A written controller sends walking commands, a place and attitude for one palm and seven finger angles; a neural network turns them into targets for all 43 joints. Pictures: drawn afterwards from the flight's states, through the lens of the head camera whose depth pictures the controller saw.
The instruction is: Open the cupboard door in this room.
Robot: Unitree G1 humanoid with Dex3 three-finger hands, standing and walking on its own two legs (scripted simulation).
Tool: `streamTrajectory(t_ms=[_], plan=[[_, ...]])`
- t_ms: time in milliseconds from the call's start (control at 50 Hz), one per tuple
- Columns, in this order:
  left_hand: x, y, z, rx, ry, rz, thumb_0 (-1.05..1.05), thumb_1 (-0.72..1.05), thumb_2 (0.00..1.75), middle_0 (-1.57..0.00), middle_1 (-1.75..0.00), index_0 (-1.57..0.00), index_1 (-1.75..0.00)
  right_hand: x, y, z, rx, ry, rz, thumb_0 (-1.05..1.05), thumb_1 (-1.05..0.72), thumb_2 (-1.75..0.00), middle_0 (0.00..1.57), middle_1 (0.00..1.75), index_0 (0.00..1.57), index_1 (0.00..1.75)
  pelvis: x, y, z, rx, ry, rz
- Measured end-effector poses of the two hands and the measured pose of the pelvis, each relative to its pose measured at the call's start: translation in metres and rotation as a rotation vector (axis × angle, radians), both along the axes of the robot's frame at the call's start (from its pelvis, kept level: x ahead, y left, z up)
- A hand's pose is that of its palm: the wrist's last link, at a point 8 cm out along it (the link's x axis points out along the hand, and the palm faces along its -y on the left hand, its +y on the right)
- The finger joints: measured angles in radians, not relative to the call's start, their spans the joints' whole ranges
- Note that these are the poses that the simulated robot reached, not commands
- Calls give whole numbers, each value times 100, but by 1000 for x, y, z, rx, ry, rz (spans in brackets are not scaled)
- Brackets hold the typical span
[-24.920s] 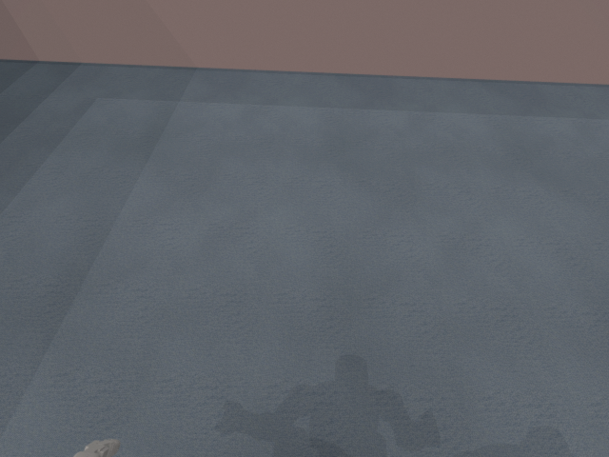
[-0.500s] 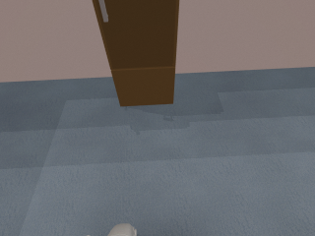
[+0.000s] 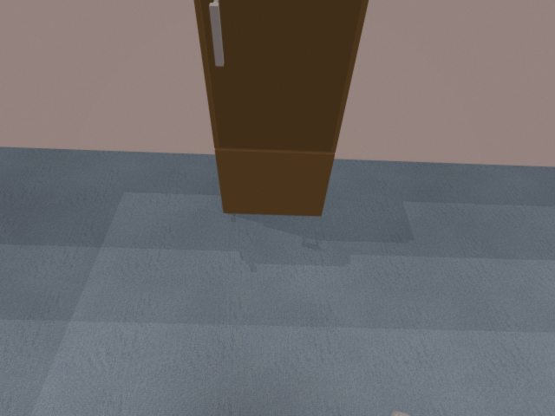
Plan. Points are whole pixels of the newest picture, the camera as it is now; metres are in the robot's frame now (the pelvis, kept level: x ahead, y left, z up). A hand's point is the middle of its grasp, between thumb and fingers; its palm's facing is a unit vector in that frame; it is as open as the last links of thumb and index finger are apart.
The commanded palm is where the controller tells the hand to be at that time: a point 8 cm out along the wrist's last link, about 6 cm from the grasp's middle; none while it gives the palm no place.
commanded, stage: stand and wait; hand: left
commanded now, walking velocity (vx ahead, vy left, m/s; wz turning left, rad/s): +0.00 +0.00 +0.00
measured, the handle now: (218, 33) +1.00 +0.26 +0.08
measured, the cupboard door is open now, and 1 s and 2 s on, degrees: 0 0 0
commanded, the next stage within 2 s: turn or walk to find it in 0.40 s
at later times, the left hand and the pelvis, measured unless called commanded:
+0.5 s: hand out of the picture +0.05 +0.13 -0.17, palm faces +0.04 -0.98 -0.20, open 7.3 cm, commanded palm none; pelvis +0.06 -0.04 +0.01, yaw +1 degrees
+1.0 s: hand out of the picture +0.03 +0.10 -0.17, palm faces +0.08 -0.99 -0.15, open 7.4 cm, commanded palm none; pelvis +0.07 -0.04 +0.01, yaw +2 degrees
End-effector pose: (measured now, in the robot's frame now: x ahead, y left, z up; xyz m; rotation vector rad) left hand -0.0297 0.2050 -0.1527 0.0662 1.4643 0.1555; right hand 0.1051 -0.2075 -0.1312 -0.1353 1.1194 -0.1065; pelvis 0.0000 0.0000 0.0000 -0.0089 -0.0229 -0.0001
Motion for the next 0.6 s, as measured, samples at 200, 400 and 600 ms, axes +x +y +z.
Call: streamTrajectory(t_ms=[200, 400, 600], plan=[[64, 4, 12, 89, -129, -45, 1, 92, 90, -20, -30, -20, -30, -43, -39, -21, -4, 160, -70, -3, -93, -90, 20, 30, 20, 30, 28, -17, -3, 24, -9, 5], [80, -17, 15, 66, -66, -50, 1, 93, 90, -20, -30, -20, -30, -95, -30, -14, 31, 366, -97, 0, -91, -90, 20, 30, 19, 29, 55, -31, 6, 19, 9, 9], [73, -33, 14, 56, -28, -10, 1, 92, 90, -20, -30, -20, -30, -88, -22, -16, 61, 411, -77, 0, -91, -90, 20, 30, 19, 30, 64, -39, 6, 19, 7, 32]])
